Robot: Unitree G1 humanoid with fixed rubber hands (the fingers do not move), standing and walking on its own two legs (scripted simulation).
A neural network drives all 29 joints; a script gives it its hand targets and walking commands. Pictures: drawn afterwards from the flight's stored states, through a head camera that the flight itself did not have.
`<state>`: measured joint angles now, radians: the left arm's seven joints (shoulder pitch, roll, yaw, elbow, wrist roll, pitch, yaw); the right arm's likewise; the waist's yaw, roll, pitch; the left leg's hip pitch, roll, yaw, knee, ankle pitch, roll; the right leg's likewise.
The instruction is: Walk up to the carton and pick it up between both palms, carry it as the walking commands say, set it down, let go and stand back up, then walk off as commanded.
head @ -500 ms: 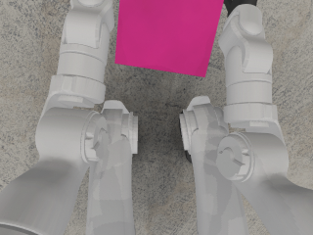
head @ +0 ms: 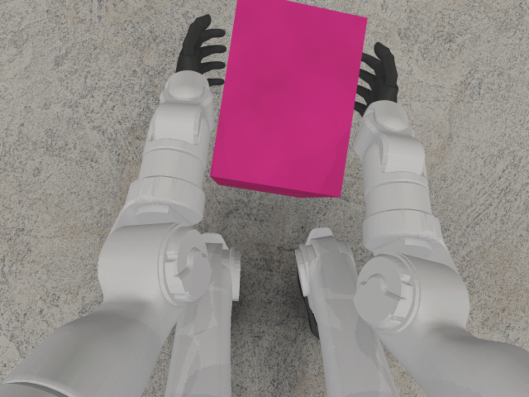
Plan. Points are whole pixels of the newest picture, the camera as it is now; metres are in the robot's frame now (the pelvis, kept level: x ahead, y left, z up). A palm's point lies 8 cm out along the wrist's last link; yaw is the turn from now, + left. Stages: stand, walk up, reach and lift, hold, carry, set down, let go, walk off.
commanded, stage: reach and lift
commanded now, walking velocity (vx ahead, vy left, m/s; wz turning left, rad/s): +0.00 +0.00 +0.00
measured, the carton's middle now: (276, 119) +0.50 -0.02 -0.15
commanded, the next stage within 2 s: none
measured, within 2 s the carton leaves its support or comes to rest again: neither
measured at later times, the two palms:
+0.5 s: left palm (179, 65) +0.51 +0.10 +0.00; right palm (400, 93) +0.47 -0.14 +0.00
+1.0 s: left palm (162, 42) +0.49 +0.10 +0.08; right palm (449, 72) +0.45 -0.15 +0.09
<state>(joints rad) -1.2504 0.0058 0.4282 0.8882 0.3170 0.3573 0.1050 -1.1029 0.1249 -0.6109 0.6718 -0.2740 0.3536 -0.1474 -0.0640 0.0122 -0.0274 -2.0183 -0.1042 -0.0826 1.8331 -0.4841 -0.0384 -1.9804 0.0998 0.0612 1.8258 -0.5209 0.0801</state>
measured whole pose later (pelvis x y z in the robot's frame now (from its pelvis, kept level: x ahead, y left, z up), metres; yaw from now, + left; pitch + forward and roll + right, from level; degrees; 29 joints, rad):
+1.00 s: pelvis +0.05 +0.00 +0.13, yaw +2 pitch +33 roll -2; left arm -0.87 -0.12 0.38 0.78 0.31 0.25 0.12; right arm -0.75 0.20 -0.53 0.60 -0.26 0.28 -0.12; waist -0.09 0.02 -0.16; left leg -1.52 -0.11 -0.12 1.44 -0.48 -0.02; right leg -1.48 0.10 0.09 1.42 -0.52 0.07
